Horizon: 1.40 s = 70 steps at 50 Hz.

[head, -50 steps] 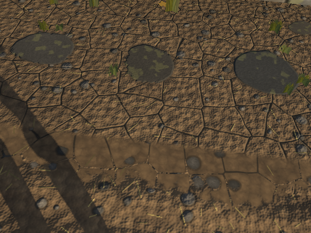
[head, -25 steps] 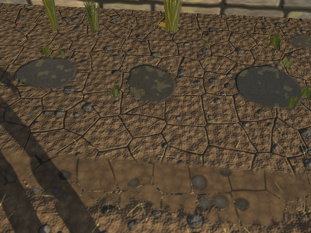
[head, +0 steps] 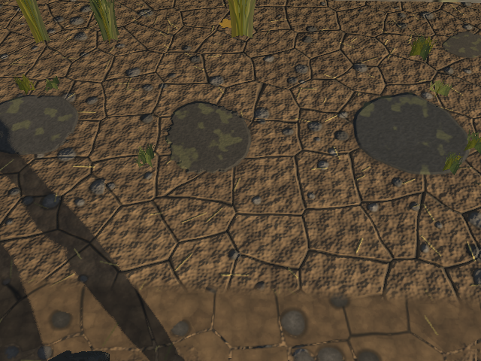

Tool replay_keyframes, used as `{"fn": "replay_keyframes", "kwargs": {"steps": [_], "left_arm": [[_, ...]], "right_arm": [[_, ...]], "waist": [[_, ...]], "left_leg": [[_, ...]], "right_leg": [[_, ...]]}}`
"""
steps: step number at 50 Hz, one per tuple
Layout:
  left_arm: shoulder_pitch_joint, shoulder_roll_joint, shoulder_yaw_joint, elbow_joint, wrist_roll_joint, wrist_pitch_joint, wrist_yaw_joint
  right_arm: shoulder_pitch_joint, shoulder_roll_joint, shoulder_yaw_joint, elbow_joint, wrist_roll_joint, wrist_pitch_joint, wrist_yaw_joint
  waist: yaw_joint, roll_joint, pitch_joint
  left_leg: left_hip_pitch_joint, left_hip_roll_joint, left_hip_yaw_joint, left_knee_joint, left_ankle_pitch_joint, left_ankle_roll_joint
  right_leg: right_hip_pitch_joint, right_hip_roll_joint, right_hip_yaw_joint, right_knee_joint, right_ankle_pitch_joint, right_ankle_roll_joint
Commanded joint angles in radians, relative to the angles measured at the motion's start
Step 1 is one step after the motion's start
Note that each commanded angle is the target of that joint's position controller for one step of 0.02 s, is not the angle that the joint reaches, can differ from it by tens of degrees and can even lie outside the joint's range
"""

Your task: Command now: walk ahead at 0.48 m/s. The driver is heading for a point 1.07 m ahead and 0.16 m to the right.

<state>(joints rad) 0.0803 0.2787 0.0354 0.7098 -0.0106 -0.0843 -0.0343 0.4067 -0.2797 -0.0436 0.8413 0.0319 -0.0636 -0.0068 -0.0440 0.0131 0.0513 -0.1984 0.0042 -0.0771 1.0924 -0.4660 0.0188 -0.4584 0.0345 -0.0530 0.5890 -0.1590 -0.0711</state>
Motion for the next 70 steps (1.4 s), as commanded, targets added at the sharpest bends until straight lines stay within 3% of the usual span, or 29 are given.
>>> {"fn": "replay_keyframes", "kwargs": {"steps": [1, 2, 6, 9, 13, 18, 21, 23, 24, 25, 26, 27, 29, 32, 35, 40, 45, 48, 50, 51, 52, 53, 54, 55, 56, 58, 60, 65, 70], "left_arm": [[0.131, 0.123, 0.039, -0.005, 0.016, -0.010, 0.003], [0.109, 0.103, 0.034, -0.005, 0.030, -0.015, 0.002], [0.119, 0.112, 0.038, 0.031, 0.013, -0.039, 0.003], [0.168, 0.138, 0.044, 0.055, 0.010, -0.034, 0.016], [0.240, 0.166, 0.047, 0.085, -0.003, -0.018, 0.028], [0.329, 0.177, 0.048, 0.134, -0.008, 0.012, 0.030], [0.319, 0.195, 0.056, 0.143, -0.010, 0.029, 0.036], [0.288, 0.186, 0.049, 0.135, -0.005, 0.038, 0.039], [0.286, 0.137, 0.026, 0.105, 0.017, 0.034, 0.042], [0.410, 0.014, -0.010, 0.085, 0.012, 0.010, 0.032], [0.352, 0.116, 0.011, 0.101, -0.011, -0.011, 0.028], [0.257, 0.168, 0.027, 0.069, -0.035, -0.024, 0.023], [0.176, 0.148, 0.026, 0.052, -0.012, -0.026, 0.027], [0.237, 0.093, 0.022, 0.076, -0.014, 0.013, 0.025], [0.178, 0.077, 0.021, 0.052, -0.012, 0.033, 0.031], [0.039, 0.053, 0.014, 0.009, -0.007, 0.021, 0.011], [-0.082, 0.051, 0.012, -0.065, -0.008, 0.021, -0.016], [-0.051, 0.082, 0.029, -0.091, -0.008, 0.026, -0.031], [0.172, 0.150, 0.074, -0.046, -0.012, 0.032, -0.025], [0.343, 0.228, 0.108, -0.010, -0.014, 0.041, -0.006], [0.334, 0.329, 0.123, -0.015, -0.020, 0.040, 0.004], [0.366, 0.256, 0.101, -0.039, -0.014, 0.029, 0.003], [0.330, 0.204, 0.087, -0.034, -0.005, 0.020, 0.004], [0.271, 0.180, 0.080, -0.042, -0.008, 0.016, 0.006], [0.203, 0.153, 0.072, -0.057, -0.006, 0.016, 0.007], [0.147, 0.128, 0.061, -0.085, 0.009, 0.017, 0.012], [0.155, 0.144, 0.067, -0.082, 0.001, 0.013, 0.022], [0.221, 0.156, 0.068, -0.046, -0.005, 0.020, 0.046], [0.310, 0.161, 0.065, 0.006, -0.009, 0.023, 0.044]], "right_arm": [[-0.077, -0.128, -0.029, -0.112, -0.005, -0.038, -0.003], [-0.051, -0.118, -0.031, -0.104, -0.010, -0.029, -0.002], [-0.073, -0.079, -0.024, -0.107, -0.024, 0.005, -0.010], [-0.188, -0.075, -0.020, -0.140, -0.034, -0.002, -0.009], [-0.328, -0.048, -0.006, -0.172, -0.027, -0.022, 0.007], [-0.459, -0.053, -0.001, -0.225, -0.013, -0.036, 0.039], [-0.421, -0.085, -0.011, -0.229, -0.013, -0.042, 0.051], [-0.198, -0.154, -0.047, -0.165, -0.017, -0.043, 0.041], [-0.007, -0.226, -0.069, -0.128, -0.029, -0.039, 0.029], [0.044, -0.307, -0.087, -0.105, -0.034, -0.033, 0.031], [0.049, -0.193, -0.060, -0.111, -0.024, -0.031, 0.032], [-0.025, -0.156, -0.045, -0.119, -0.026, -0.031, 0.029], [-0.138, -0.114, -0.032, -0.131, -0.033, -0.030, 0.031], [-0.176, -0.095, -0.030, -0.119, -0.039, -0.049, 0.033], [-0.163, -0.122, -0.040, -0.086, -0.046, -0.060, 0.024], [-0.149, -0.146, -0.043, -0.057, -0.041, -0.055, 0.008], [-0.081, -0.171, -0.054, -0.010, -0.022, -0.023, -0.001], [-0.103, -0.204, -0.065, -0.015, -0.017, 0.004, -0.013], [-0.128, -0.212, -0.066, -0.029, -0.018, 0.024, -0.026], [-0.114, -0.185, -0.052, -0.050, -0.031, 0.019, -0.032], [-0.016, -0.034, -0.005, -0.101, -0.062, -0.011, -0.012], [-0.096, -0.106, -0.012, -0.106, -0.029, -0.054, 0.006], [-0.191, -0.153, -0.025, -0.138, 0.008, -0.077, 0.017], [-0.217, -0.146, -0.020, -0.145, 0.000, -0.089, 0.015], [-0.227, -0.147, -0.025, -0.139, -0.025, -0.090, 0.007], [-0.199, -0.150, -0.035, -0.141, -0.042, -0.067, 0.006], [-0.192, -0.122, -0.030, -0.146, -0.049, -0.046, 0.004], [-0.347, -0.062, -0.005, -0.181, -0.047, -0.044, 0.012], [-0.463, -0.089, -0.010, -0.220, -0.029, -0.060, 0.033]], "waist": [[0.074, -0.046, -0.078], [0.036, -0.078, -0.081], [0.011, -0.074, -0.033], [0.044, -0.046, 0.002], [0.104, -0.038, 0.017], [0.147, -0.051, 0.037], [0.103, -0.087, 0.001], [-0.019, -0.081, -0.148], [-0.090, 0.007, -0.311], [-0.023, 0.278, -0.423], [-0.071, 0.191, -0.414], [-0.063, 0.140, -0.259], [-0.009, 0.036, -0.117], [0.051, 0.063, -0.087], [0.048, 0.045, -0.030], [0.000, 0.038, 0.008], [-0.037, 0.024, 0.041], [0.008, 0.061, -0.010], [0.136, 0.060, -0.143], [0.205, -0.028, -0.243], [0.089, -0.284, -0.321], [0.158, -0.185, -0.438], [0.172, -0.136, -0.297], [0.133, -0.052, -0.206], [0.091, -0.011, -0.144], [0.036, -0.042, -0.114], [0.024, -0.043, -0.094], [0.090, -0.076, -0.056], [0.141, -0.089, -0.021]], "left_leg": [[-0.455, 0.103, -0.018, 0.154, 0.147, 0.021], [-0.388, 0.132, -0.031, 0.124, 0.188, 0.022], [-0.389, 0.155, -0.009, 0.002, 0.254, -0.012], [-0.478, 0.160, -0.003, -0.167, 0.416, -0.039], [-0.442, 0.119, 0.043, -0.415, 0.580, -0.045], [-0.465, 0.084, 0.056, -0.555, 0.517, -0.020], [-0.382, 0.053, 0.070, -0.602, 0.396, 0.023], [-0.044, 0.005, 0.114, -0.643, 0.406, 0.080], [0.277, 0.169, -0.059, -0.589, 0.453, 0.146], [0.616, 0.391, -0.537, -0.678, 0.263, 0.311], [0.608, 0.388, -0.633, -0.765, 0.143, 0.303], [0.488, 0.353, -0.477, -0.784, 0.182, 0.258], [0.242, 0.274, -0.286, -0.836, 0.372, 0.227], [0.094, 0.238, -0.140, -0.924, 0.471, 0.220], [0.055, 0.234, -0.026, -0.974, 0.524, 0.216], [0.075, 0.198, 0.138, -1.002, 0.528, 0.161], [0.269, 0.264, 0.183, -0.936, 0.603, 0.140], [0.337, 0.277, 0.223, -0.780, 0.975, 0.106], [0.266, 0.232, 0.271, -0.461, 1.164, 0.064], [0.036, 0.190, 0.274, -0.168, 0.917, 0.024], [-0.432, -0.026, 0.208, 0.182, -0.031, -0.044], [-0.559, -0.046, -0.016, 0.308, -0.134, -0.031], [-0.639, 0.009, -0.030, 0.295, -0.040, -0.009], [-0.610, 0.054, -0.020, 0.209, 0.050, 0.003], [-0.548, 0.084, -0.014, 0.118, 0.099, -0.004], [-0.436, 0.106, -0.017, 0.038, 0.146, -0.025], [-0.412, 0.103, 0.007, -0.045, 0.177, -0.059], [-0.342, 0.058, 0.045, -0.417, 0.528, -0.088], [-0.356, 0.037, 0.031, -0.571, 0.564, -0.044]], "right_leg": [[0.378, -0.298, 0.482, -0.377, -0.161, -0.165], [0.307, -0.266, 0.416, -0.401, -0.101, -0.159], [0.202, -0.243, 0.291, -0.490, -0.023, -0.190], [0.248, -0.232, 0.237, -0.508, 0.033, -0.184], [0.302, -0.206, 0.154, -0.498, 0.087, -0.145], [0.465, -0.263, 0.161, -0.421, 0.140, -0.137], [0.544, -0.293, 0.173, -0.331, 0.313, -0.109], [0.491, -0.221, 0.107, -0.061, 0.580, -0.066], [0.290, -0.167, 0.065, 0.237, 0.369, -0.029], [-0.136, 0.025, 0.052, 0.579, -0.296, 0.042], [-0.260, -0.007, 0.183, 0.696, -0.416, 0.037], [-0.320, -0.059, 0.170, 0.711, -0.338, 0.025], [-0.267, -0.136, 0.128, 0.605, -0.193, 0.036], [-0.152, -0.168, 0.133, 0.535, -0.117, 0.059], [-0.209, -0.163, 0.161, 0.431, -0.011, 0.083], [-0.173, -0.133, 0.103, 0.138, 0.258, 0.075], [-0.244, -0.119, 0.064, 0.020, 0.187, 0.032], [-0.152, -0.058, -0.010, 0.011, 0.033, -0.016], [0.158, 0.026, -0.052, -0.036, 0.026, -0.072], [0.471, -0.058, 0.117, -0.055, 0.044, -0.130], [0.810, -0.312, 0.677, -0.130, -0.091, -0.314], [0.886, -0.372, 0.901, -0.267, -0.200, -0.358], [0.800, -0.341, 0.749, -0.287, -0.141, -0.303], [0.653, -0.294, 0.619, -0.287, -0.049, -0.265], [0.510, -0.258, 0.532, -0.299, 0.060, -0.239], [0.360, -0.216, 0.459, -0.344, 0.196, -0.236], [0.280, -0.196, 0.397, -0.364, 0.281, -0.243], [0.206, -0.113, 0.256, -0.368, 0.222, -0.163], [0.339, -0.185, 0.332, -0.317, 0.140, -0.147]]}}
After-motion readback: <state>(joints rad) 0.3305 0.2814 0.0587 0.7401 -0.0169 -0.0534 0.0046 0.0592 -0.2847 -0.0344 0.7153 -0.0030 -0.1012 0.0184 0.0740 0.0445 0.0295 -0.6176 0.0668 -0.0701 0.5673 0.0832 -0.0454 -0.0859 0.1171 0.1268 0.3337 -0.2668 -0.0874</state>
